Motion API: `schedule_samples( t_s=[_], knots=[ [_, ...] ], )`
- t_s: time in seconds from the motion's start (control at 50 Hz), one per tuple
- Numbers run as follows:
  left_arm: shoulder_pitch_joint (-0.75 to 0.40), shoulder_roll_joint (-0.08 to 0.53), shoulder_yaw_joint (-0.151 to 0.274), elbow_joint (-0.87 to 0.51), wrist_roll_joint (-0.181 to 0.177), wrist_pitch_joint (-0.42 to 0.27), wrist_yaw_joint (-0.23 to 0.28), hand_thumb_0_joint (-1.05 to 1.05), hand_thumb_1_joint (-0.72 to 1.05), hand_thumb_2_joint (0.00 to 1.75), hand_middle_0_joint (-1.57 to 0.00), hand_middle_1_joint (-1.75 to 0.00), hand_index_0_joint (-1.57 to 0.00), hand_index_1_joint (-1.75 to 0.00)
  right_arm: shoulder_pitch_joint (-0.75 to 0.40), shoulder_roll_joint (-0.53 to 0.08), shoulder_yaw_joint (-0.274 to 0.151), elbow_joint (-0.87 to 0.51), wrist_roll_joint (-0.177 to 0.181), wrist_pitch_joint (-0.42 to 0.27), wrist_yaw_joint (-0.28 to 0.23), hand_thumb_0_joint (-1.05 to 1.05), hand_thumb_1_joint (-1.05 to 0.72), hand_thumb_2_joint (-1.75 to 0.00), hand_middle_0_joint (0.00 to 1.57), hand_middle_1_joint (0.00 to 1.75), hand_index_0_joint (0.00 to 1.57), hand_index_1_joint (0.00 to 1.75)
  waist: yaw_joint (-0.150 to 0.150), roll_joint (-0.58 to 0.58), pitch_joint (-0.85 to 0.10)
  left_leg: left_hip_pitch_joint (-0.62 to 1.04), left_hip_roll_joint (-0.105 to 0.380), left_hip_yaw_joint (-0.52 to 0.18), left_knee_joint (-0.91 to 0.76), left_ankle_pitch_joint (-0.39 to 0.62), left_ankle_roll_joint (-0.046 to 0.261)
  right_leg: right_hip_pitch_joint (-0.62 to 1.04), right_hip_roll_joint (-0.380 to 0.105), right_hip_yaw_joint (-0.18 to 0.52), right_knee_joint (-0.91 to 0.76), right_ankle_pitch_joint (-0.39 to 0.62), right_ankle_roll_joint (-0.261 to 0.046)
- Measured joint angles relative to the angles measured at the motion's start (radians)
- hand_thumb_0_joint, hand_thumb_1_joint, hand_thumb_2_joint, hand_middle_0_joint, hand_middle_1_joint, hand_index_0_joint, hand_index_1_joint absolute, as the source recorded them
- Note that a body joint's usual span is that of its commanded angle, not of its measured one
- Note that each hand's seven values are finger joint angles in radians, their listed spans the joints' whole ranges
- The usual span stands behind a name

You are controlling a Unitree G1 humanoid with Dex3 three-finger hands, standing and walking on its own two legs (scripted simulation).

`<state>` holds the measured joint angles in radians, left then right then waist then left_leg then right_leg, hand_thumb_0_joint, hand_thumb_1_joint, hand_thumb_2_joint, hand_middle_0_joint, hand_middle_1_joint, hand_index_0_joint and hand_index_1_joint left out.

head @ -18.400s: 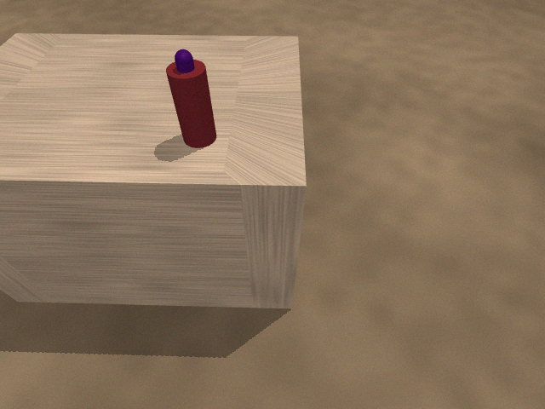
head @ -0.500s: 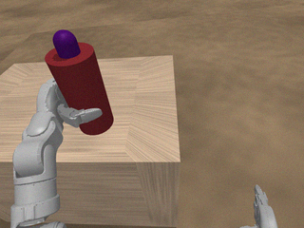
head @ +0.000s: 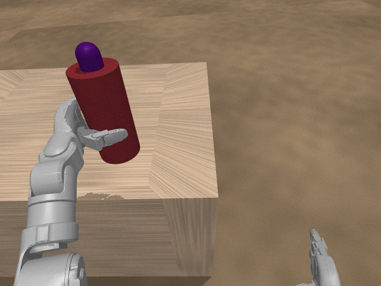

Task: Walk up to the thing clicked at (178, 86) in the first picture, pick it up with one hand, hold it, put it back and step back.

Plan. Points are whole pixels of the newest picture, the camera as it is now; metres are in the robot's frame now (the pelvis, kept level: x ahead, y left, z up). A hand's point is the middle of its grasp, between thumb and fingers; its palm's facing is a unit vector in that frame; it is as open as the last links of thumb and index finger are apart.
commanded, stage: crouch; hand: left
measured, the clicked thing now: (105, 105) +0.39 +0.16 +0.23
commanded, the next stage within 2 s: lower in 1.00 s
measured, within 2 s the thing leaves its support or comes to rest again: neither
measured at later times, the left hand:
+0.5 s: hand (107, 116) +0.45 +0.20 +0.15, palm faces +0.17 -0.98 -0.01, open 11.8 cm
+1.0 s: hand (110, 118) +0.48 +0.21 +0.12, palm faces +0.18 -0.98 +0.00, open 11.8 cm
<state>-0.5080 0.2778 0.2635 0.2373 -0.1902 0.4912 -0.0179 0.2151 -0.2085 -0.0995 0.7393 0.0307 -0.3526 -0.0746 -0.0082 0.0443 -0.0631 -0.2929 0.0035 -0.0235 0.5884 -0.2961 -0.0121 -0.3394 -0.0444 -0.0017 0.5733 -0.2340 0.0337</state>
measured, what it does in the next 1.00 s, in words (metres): stands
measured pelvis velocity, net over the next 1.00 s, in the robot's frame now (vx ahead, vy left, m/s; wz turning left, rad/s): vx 0.01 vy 0.00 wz -0.02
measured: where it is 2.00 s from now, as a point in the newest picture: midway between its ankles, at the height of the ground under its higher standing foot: outside the picture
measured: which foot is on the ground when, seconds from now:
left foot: down 0.00-1.00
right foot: down 0.00-1.00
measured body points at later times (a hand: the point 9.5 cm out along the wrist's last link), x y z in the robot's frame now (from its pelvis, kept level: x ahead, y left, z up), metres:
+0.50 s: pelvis +0.00 +0.00 +0.00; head +0.02 +0.00 +0.45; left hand +0.44 +0.25 +0.15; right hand +0.15 -0.26 -0.07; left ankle +0.01 +0.13 -0.73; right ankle +0.04 -0.14 -0.73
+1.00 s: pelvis +0.01 +0.00 -0.01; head +0.06 +0.01 +0.44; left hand +0.47 +0.26 +0.12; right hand +0.16 -0.27 -0.07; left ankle +0.01 +0.13 -0.73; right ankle +0.04 -0.14 -0.73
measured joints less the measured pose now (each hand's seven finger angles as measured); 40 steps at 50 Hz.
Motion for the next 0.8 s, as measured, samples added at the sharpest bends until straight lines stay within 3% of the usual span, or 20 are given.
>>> schedule_samples(
  t_s=[0.14, 0.3, 0.5, 0.8],
  knots=[
    [-0.025, 0.029, 0.014, 0.154, 0.028, -0.162, 0.019, -0.01, -0.61, 0.90, -0.63, -1.08, -0.66, -1.09, -0.002, -0.005, 0.012, -0.022, -0.001, -0.005, -0.004, -0.02, 0.56, -0.05, 0.05, 0.05, 0.05, 0.05, -0.029, -0.019, 0.015, -0.033, 0.006, 0.003, 0.020, -0.006, -0.001, -0.030, 0.007, 0.004, 0.007, 0.003, -0.001],
    [-0.110, 0.063, 0.009, 0.339, 0.033, -0.311, 0.005, -0.01, -0.61, 0.90, -0.64, -1.08, -0.66, -1.08, -0.022, -0.009, 0.020, -0.022, -0.006, 0.004, -0.002, -0.02, 0.56, -0.05, 0.05, 0.05, 0.05, 0.05, -0.042, -0.022, 0.007, -0.066, 0.009, 0.001, 0.036, -0.013, 0.001, -0.054, 0.010, 0.001, 0.007, 0.005, 0.001],
    [-0.189, 0.091, 0.035, 0.531, 0.040, -0.441, -0.010, -0.01, -0.61, 0.89, -0.64, -1.07, -0.67, -1.08, 0.008, -0.008, 0.031, -0.085, -0.007, 0.061, 0.013, -0.02, 0.55, -0.05, 0.05, 0.05, 0.05, 0.05, -0.060, -0.022, 0.004, -0.101, 0.011, 0.009, 0.037, -0.015, 0.003, -0.091, 0.012, 0.009, 0.005, 0.007, 0.003],
    [-0.231, 0.129, 0.060, 0.658, 0.050, -0.572, -0.032, -0.01, -0.61, 0.89, -0.64, -1.07, -0.67, -1.08, 0.004, -0.009, 0.051, -0.169, -0.008, 0.146, 0.014, -0.02, 0.54, -0.05, 0.05, 0.05, 0.05, 0.05, -0.087, -0.032, -0.004, -0.172, 0.020, 0.004, 0.081, -0.038, -0.001, -0.158, 0.021, 0.005, 0.040, -0.011, -0.001]
  ],
)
